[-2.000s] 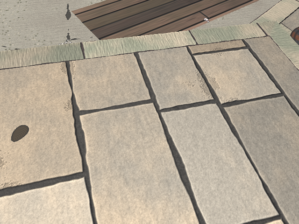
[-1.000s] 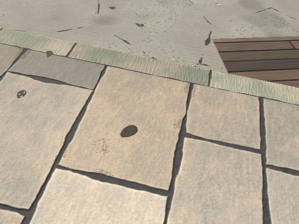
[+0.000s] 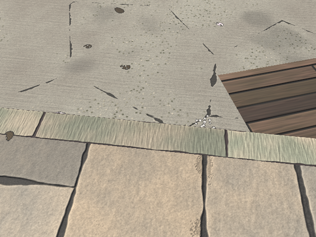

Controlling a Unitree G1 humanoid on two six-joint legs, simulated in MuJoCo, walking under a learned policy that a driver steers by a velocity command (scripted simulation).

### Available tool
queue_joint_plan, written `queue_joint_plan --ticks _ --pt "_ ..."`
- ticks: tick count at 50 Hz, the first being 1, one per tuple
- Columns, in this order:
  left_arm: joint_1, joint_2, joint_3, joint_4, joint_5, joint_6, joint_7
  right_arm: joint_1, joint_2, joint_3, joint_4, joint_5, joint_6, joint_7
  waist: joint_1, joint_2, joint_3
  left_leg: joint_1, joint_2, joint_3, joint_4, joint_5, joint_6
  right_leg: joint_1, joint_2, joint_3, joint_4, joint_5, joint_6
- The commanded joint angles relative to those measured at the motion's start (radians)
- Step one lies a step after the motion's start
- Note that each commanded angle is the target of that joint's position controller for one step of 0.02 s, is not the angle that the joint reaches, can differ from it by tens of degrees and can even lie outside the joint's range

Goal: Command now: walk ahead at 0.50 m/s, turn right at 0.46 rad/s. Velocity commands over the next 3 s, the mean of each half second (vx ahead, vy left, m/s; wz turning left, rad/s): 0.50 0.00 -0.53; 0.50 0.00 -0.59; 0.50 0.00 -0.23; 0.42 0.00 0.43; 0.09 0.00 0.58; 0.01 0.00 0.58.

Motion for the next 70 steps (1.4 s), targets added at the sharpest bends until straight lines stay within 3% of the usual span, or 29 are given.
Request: queue_joint_plan --ticks 1,11,13,15,16,17,18,19,20,22,30,35,38,40,41,42,43,44,45,47,56,61,63,65,66,67,68,69,70 --pt "0.012 0.025 0.01 -0.071 0.007 0.013 0.001 -0.05 -0.127 -0.037 -0.045 -0.002 -0.025 -0.01 0.028 0.117 -0.012 0.061 0.289 -0.163 -0.232 0.217 0.158 -0.106 -0.058 0.049 -0.061 0.1 0.02" --pt "-0.227 0.021 0.004 -0.185 0.014 0.002 -0.054 0.021 -0.211 -0.07 0.02 0.034 0.025 -0.028 -0.035 0.098 0.049 0.267 0.314 0.051 -0.161 0.363 0.098 -0.091 -0.006 -0.091 -0.481 0.22 -0.051" --pt "-0.171 0.054 0.023 -0.189 0.015 0.008 -0.055 0.002 -0.241 -0.079 0.017 0.045 0.04 -0.031 0.014 0.129 -0.008 0.3 0.313 0.078 -0.021 0.683 0.075 0.022 0.058 -0.149 -0.483 0.114 -0.092" --pt "0.102 0.143 0.078 -0.122 0.008 0.017 -0.04 -0.022 -0.23 -0.072 0.01 0.052 0.053 -0.033 0.165 0.107 -0.153 0.187 0.249 0.122 0.356 0.77 0.022 0.403 0.153 -0.177 -0.56 0.145 -0.159" --pt "0.222 0.243 0.109 -0.095 0.003 0.028 -0.018 0.008 -0.157 -0.044 -0.013 0.013 0.045 -0.035 0.183 -0.066 -0.229 -0.088 0.186 0.122 0.691 0.272 -0.032 0.684 -0.006 0.094 -0.58 0.19 -0.224" --pt "0.143 0.315 0.109 -0.136 0.006 0.012 -0.021 0.065 -0.058 -0.011 -0.071 0.001 0.015 -0.03 0.063 -0.249 -0.346 -0.471 -0.041 -0.061 1.015 -0.433 -0.087 0.922 -0.219 0.715 -0.768 -0.067 -0.431" --pt "0.149 0.223 0.082 -0.156 0.009 -0.007 -0.034 -0.036 -0.158 -0.025 -0.08 0.038 -0.02 -0.016 0.14 -0.09 -0.374 -0.576 0.004 -0.242 1.064 -0.401 -0.064 0.927 -0.247 0.769 -0.876 -0.143 -0.406" --pt "0.127 0.17 0.067 -0.145 0.014 -0.023 -0.035 -0.098 -0.174 -0.028 -0.101 0.064 -0.036 -0.009 0.131 -0.056 -0.241 -0.627 0.044 -0.227 1.022 -0.315 -0.038 0.83 -0.22 0.628 -0.873 -0.098 -0.363" --pt "0.07 0.139 0.057 -0.147 0.012 -0.032 -0.036 -0.103 -0.162 -0.025 -0.092 0.045 -0.043 -0.017 0.082 0.034 -0.148 -0.585 0.092 -0.225 0.927 -0.232 -0.029 0.678 -0.172 0.502 -0.863 0.024 -0.323" --pt "-0.02 0.088 0.039 -0.174 0.025 -0.034 -0.026 -0.083 -0.175 -0.038 -0.076 0.007 -0.029 -0.024 0.019 0.015 -0.104 -0.452 0.136 -0.232 0.803 -0.145 -0.039 0.494 -0.105 0.365 -0.88 0.21 -0.291" --pt "0.071 0.127 0.05 -0.142 0.012 -0.023 0.02 -0.261 -0.091 -0.01 -0.129 0.001 0.0 -0.014 0.07 -0.018 -0.042 -0.394 0.064 -0.189 0.335 0.208 -0.116 0.352 0.002 0.199 -0.893 0.314 -0.234" --pt "0.144 0.123 0.049 -0.11 0.005 -0.008 0.027 -0.363 -0.11 -0.013 -0.163 0.017 -0.019 0.01 0.107 -0.038 -0.029 -0.334 0.013 -0.206 0.152 0.247 -0.091 0.414 -0.027 0.294 -0.812 0.237 -0.21" --pt "0.134 0.124 0.053 -0.11 0.008 0.003 0.034 -0.318 -0.14 -0.029 -0.157 0.022 -0.032 0.017 0.073 -0.077 -0.035 -0.268 0.004 -0.214 0.111 0.126 -0.053 0.477 -0.053 0.375 -0.728 0.273 -0.192" --pt "0.097 0.083 0.038 -0.129 0.012 0.006 0.029 -0.139 -0.182 -0.054 -0.12 0.009 -0.042 0.008 -0.025 -0.067 -0.14 0.017 0.037 -0.213 0.066 0.151 0.009 0.427 0.017 0.334 -0.538 0.365 -0.144" --pt "0.105 0.028 0.017 -0.153 0.03 0.003 0.027 0.019 -0.238 -0.068 -0.109 -0.004 -0.04 -0.001 -0.081 0.046 -0.294 0.297 0.212 -0.387 0.097 0.11 0.072 0.288 0.084 0.246 -0.258 0.192 -0.103" --pt "0.264 -0.017 0.002 -0.171 -0.003 -0.002 0.026 0.088 -0.286 -0.08 -0.07 -0.006 -0.025 0.006 -0.008 0.399 -0.403 0.587 0.423 -0.861 0.005 -0.12 0.233 -0.074 0.212 0.141 0.049 -0.319 -0.038" --pt "0.251 0.091 0.018 -0.143 -0.011 -0.003 0.029 0.06 -0.186 -0.058 -0.091 0.021 -0.018 0.009 -0.029 0.28 -0.32 0.538 0.429 -0.915 -0.043 -0.344 0.205 -0.191 0.119 0.157 0.173 -0.287 -0.024" --pt "0.13 0.138 0.033 -0.157 -0.004 0.001 0.027 0.02 -0.134 -0.044 -0.097 0.021 -0.01 0.001 -0.059 0.179 -0.187 0.409 0.385 -0.751 -0.061 -0.332 0.163 -0.219 0.088 0.128 0.2 -0.188 -0.015" --pt "0.072 0.13 0.034 -0.171 0.005 0.005 0.028 -0.03 -0.127 -0.036 -0.1 0.009 -0.003 -0.001 -0.042 0.108 -0.107 0.275 0.344 -0.625 -0.081 -0.21 0.143 -0.189 0.056 0.094 0.181 -0.117 -0.008" --pt "0.052 0.097 0.037 -0.186 0.009 0.007 0.016 -0.063 -0.101 -0.027 -0.083 -0.004 -0.003 -0.005 -0.001 0.14 -0.041 0.123 0.279 -0.46 -0.126 -0.05 0.13 -0.126 0.003 0.09 0.108 -0.044 -0.009" --pt "-0.082 -0.003 0.0 -0.223 0.015 0.005 -0.01 -0.03 -0.164 -0.046 -0.003 0.015 -0.005 -0.002 -0.021 0.106 -0.008 0.102 0.245 -0.141 -0.215 0.218 0.154 -0.099 -0.02 0.017 -0.309 0.219 0.005" --pt "-0.22 0.007 -0.007 -0.264 0.014 -0.011 -0.034 0.052 -0.215 -0.055 0.053 0.044 0.02 -0.002 -0.054 0.11 0.035 0.178 0.285 -0.102 -0.195 0.248 0.137 -0.03 0.015 -0.054 -0.515 0.214 -0.03" --pt "-0.199 0.038 0.006 -0.266 0.019 -0.012 -0.038 0.057 -0.237 -0.06 0.07 0.053 0.034 -0.004 -0.02 0.128 0.013 0.231 0.302 -0.092 -0.121 0.414 0.119 0.042 0.048 -0.083 -0.567 0.139 -0.06" --pt "0.041 0.11 0.05 -0.192 0.024 -0.009 -0.029 0.047 -0.218 -0.046 0.079 0.053 0.045 -0.01 0.115 0.12 -0.135 0.161 0.24 -0.01 0.171 0.643 0.065 0.41 0.115 -0.134 -0.63 0.184 -0.109" --pt "0.214 0.189 0.077 -0.159 0.024 -0.001 -0.013 0.05 -0.166 -0.021 0.058 0.024 0.041 -0.013 0.185 0.029 -0.259 -0.055 0.193 0.017 0.479 0.376 0.018 0.706 -0.035 0.067 -0.599 0.201 -0.167" --pt "0.214 0.278 0.081 -0.158 0.027 -0.003 -0.009 0.148 -0.047 0.017 0.023 0.008 0.02 -0.004 0.088 -0.221 -0.37 -0.406 0.01 -0.051 0.819 -0.372 -0.04 0.928 -0.279 0.594 -0.737 -0.015 -0.332" --pt "0.215 0.184 0.057 -0.17 0.023 -0.011 -0.016 0.09 -0.15 -0.005 0.039 0.041 0.003 0.003 0.147 -0.115 -0.396 -0.503 0.03 -0.213 0.945 -0.417 -0.032 0.913 -0.308 0.677 -0.821 -0.106 -0.341" --pt "0.165 0.137 0.041 -0.161 0.029 -0.019 -0.018 0.015 -0.184 -0.016 0.01 0.07 -0.004 0.008 0.139 -0.098 -0.239 -0.58 0.071 -0.206 0.961 -0.347 -0.018 0.805 -0.275 0.507 -0.826 -0.038 -0.299" --pt "0.111 0.108 0.032 -0.157 0.029 -0.025 -0.019 -0.013 -0.173 -0.014 0.007 0.061 -0.005 0.003 0.107 -0.048 -0.164 -0.556 0.115 -0.199 0.908 -0.259 -0.012 0.681 -0.23 0.375 -0.833 0.065 -0.263"
Next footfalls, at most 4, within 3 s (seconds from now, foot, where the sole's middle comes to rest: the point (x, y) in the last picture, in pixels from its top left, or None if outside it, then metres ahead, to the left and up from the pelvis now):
0.30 right None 0.32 -0.16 -0.78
0.80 left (176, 193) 0.66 -0.08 -0.78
1.30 right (259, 183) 0.71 -0.47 -0.78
1.94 left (235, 125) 1.13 -0.46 -0.89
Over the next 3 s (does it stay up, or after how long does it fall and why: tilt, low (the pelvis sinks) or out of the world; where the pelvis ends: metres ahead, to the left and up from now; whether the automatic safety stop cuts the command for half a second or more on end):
stays up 1.07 -0.57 -0.13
